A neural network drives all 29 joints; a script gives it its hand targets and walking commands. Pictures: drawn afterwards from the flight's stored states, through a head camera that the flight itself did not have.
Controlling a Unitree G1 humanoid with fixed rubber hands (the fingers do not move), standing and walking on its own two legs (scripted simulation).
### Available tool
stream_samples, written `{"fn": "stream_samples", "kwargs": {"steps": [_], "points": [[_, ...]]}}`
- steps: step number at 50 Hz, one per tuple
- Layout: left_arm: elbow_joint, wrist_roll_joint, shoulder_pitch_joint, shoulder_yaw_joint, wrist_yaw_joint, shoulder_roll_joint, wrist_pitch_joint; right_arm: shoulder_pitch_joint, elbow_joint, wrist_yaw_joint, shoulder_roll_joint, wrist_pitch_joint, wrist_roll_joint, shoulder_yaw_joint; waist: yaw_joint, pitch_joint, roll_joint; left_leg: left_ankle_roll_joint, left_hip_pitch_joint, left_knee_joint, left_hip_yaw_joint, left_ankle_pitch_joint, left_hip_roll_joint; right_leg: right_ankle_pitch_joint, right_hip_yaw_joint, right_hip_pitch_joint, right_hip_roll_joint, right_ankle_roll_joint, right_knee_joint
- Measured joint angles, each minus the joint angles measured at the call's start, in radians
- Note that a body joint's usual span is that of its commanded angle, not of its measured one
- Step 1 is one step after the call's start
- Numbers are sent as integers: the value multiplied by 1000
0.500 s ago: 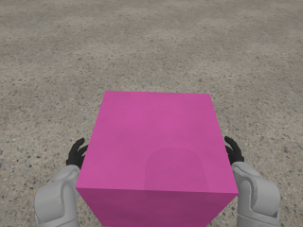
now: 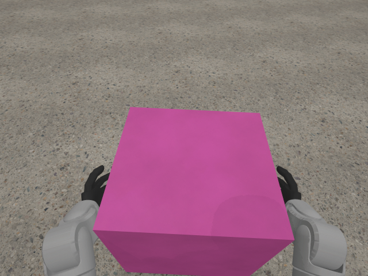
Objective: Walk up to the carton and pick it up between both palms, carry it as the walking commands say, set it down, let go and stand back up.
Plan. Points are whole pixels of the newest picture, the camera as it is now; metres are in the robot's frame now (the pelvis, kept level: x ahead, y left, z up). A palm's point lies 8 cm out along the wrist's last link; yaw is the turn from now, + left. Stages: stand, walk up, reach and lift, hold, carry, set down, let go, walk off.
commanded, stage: carry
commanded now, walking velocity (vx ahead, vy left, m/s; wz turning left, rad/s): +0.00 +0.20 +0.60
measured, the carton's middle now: (190, 195) +0.28 -0.01 +0.02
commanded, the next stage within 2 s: none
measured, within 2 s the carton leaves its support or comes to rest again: neither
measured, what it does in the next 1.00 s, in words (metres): steps to the left, turning left: right foot, then left foot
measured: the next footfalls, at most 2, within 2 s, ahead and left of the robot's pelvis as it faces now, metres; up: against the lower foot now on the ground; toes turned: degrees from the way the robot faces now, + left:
right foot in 0.30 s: +0.04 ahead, -0.03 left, +0.00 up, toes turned -3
left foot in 0.58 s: -0.02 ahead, +0.30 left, +0.00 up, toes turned +19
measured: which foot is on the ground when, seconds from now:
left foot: down 0.00-0.32, up 0.34-0.56, down 0.58-1.00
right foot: up 0.00-0.28, down 0.30-0.58, up 0.60-0.94, down 0.96-1.00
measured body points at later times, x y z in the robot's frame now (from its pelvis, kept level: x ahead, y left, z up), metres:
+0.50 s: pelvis -0.03 +0.13 +0.01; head -0.04 +0.13 +0.46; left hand +0.17 +0.37 +0.09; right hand +0.25 +0.00 +0.09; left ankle -0.07 +0.23 -0.65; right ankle +0.00 -0.03 -0.70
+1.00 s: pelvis -0.09 +0.27 +0.02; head -0.06 +0.26 +0.46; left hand +0.07 +0.54 +0.07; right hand +0.21 +0.19 +0.06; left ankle -0.05 +0.29 -0.70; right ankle -0.03 +0.17 -0.70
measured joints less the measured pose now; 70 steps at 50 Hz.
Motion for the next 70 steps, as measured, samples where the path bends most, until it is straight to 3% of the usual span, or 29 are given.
{"fn": "stream_samples", "kwargs": {"steps": [3, 7, 12, 15, 16, 17, 18, 19, 21, 23, 27, 29, 30, 32, 34, 37, 41, 47, 48, 49, 51, 52, 53, 55, 58, 59, 62, 66, 70], "points": [[-1, 0, 17, 10, 2, 9, 23, -1, 29, -8, 13, 7, -3, 6, 6, 14, 2, 36, 0, -8, -10, -7, -21, -78, 29, -50, 74, -14, 181], [-4, -4, 17, 4, 2, 6, 8, -1, 12, -10, 10, 5, -3, 6, 8, 29, 11, 71, -1, -40, -9, 22, -56, -83, 31, -69, 160, -31, 212], [-21, -18, 17, 0, 2, 5, -14, -1, -28, -9, 10, 1, -3, 6, 8, 30, 45, 108, -2, -92, -9, 67, -101, -83, 32, -64, 233, -54, 39], [-29, -23, 17, -1, 0, 3, -24, -1, -48, -8, 9, 1, -3, 6, 9, 29, 89, 116, -2, -126, -8, 100, -134, -30, 34, -25, 245, -94, -158], [-29, -23, 18, 0, 0, -3, -26, 0, -51, -6, 4, 3, -3, 6, 9, 30, 113, 87, -2, -127, -11, 106, -138, 95, 30, -7, 243, -114, -218], [-28, -20, 17, -1, 0, -10, -25, 5, -52, -5, -2, 3, 0, 6, 9, 32, 130, 22, -8, -90, -11, 77, -138, 177, 22, 8, 235, -126, -242], [-27, -18, 17, -2, 0, -14, -23, 13, -55, -4, -7, 3, 2, 6, 9, 32, 130, -28, -29, 24, -11, 1, -135, 185, 14, 21, 219, -126, -242], [-27, -16, 17, -1, 0, -19, -21, 18, -58, -4, -10, 4, 4, 6, 9, 32, 123, -45, -54, 163, -12, -54, -123, 173, 4, 35, 201, -120, -241], [-28, -16, 21, 2, 0, -24, -18, 17, -59, -4, -12, 10, 5, 6, 8, 27, 96, -55, -69, 355, -14, -74, -73, 151, -10, 62, 163, -97, -244], [-28, -14, 21, -5, 0, -24, -20, 17, -63, -1, -21, 13, 5, 6, 8, 6, 63, -61, -67, 368, -15, -76, -14, 147, -21, 60, 117, -69, -245], [-28, 2, 21, -37, 1, -25, -21, 17, -78, 12, -57, 32, 8, 6, 7, -2, 28, -69, -17, 124, -15, -78, 59, 141, -60, 54, 21, -10, -219], [-29, 7, 21, -38, 1, -23, -16, 17, -74, 14, -55, 34, 8, 6, 7, 0, 21, -59, 12, -8, -13, -47, 56, 107, -57, 26, -25, 14, -147], [-28, 7, 22, -30, 1, -14, -8, 18, -54, 12, -38, 25, 7, 6, 7, 17, 9, -41, 9, 18, -10, -40, 36, 68, -26, 19, -31, 5, -94], [-28, 7, 30, -4, 1, 5, 23, 17, -7, 3, 10, 15, -1, 6, 7, 34, -2, -4, 9, 42, -11, -46, 7, -46, 34, -17, 6, 1, 58], [-30, 4, 34, 6, 1, 9, 37, 17, 7, -3, 17, 16, -4, 12, 12, 46, 4, 22, 9, 39, -14, -43, -7, -85, 44, -49, 62, -4, 172], [-34, -9, 34, 0, 1, 7, 16, 17, -24, -5, 12, 16, -4, 12, 13, 56, 14, 51, 9, 20, -14, -28, -33, -101, 45, -69, 149, -19, 218], [-37, -25, 34, -1, 1, 3, -16, 17, -55, -6, 11, 7, -4, 12, 14, 55, 34, 84, 8, -14, -13, -3, -72, -104, 46, -70, 228, -42, 164], [-38, -25, 34, -2, 0, 4, -19, 17, -56, -5, 11, 5, -4, 12, 14, 55, 106, 110, 8, -96, -13, 57, -91, -54, 47, -55, 285, -70, -107], [-38, -25, 34, -2, 0, 4, -19, 17, -56, -5, 11, 5, -4, 12, 15, 54, 117, 105, 8, -114, -13, 70, -91, -37, 46, -39, 289, -81, -182], [-38, -25, 34, -2, 0, 2, -19, 17, -56, -5, 10, 5, -4, 12, 14, 54, 129, 76, 8, -129, -13, 84, -91, 45, 45, -22, 290, -100, -251], [-38, -25, 34, -2, -1, -2, -21, 20, -64, -5, 8, 6, -4, 12, 14, 59, 126, -53, 4, -92, -13, 68, -98, 263, 39, 10, 270, -136, -325], [-38, -25, 34, -1, -1, -7, -25, 20, -68, -5, 3, 7, -3, 12, 14, 59, 114, -83, -8, -4, -13, -5, -96, 262, 38, 19, 258, -140, -314], [-39, -25, 34, -2, -1, -13, -30, 20, -74, -5, -2, 7, 0, 12, 14, 58, 100, -88, -15, 88, -14, -64, -86, 235, 37, 29, 246, -134, -300], [-39, -24, 34, -4, -1, -26, -37, 22, -84, -4, -17, 10, 5, 12, 13, 33, 79, -84, -14, 158, -16, -89, -40, 199, 29, 36, 228, -113, -287], [-54, -16, 34, -21, 1, -27, -38, 22, -97, 7, -39, 11, 10, 12, 11, -8, 52, -64, 44, -31, -19, -46, 27, 167, 10, 20, 197, -83, -239], [-54, -14, 31, -23, 1, -23, -37, 23, -94, 11, -39, 8, 11, 12, 12, -7, 42, -33, 46, -37, -15, 5, 20, 140, 11, 15, 186, -73, -205], [-54, -1, 35, -16, 5, 1, 9, 23, -39, 9, -10, 8, 10, 12, 12, -6, 25, 44, 53, -31, -16, -5, -5, 55, 26, -3, 191, -65, -108], [-55, 5, 35, -17, 16, 17, 52, 23, -4, 5, 4, 16, 8, 11, 12, -6, 30, 61, 53, -103, -16, 38, -8, 49, 26, -52, 221, -68, 15], [-55, 4, 35, -24, 18, 17, 43, 23, -12, 5, 1, 14, 8, 9, 12, -7, 34, 67, 53, -190, -15, 101, -9, 49, 27, -55, 249, -77, 26]]}}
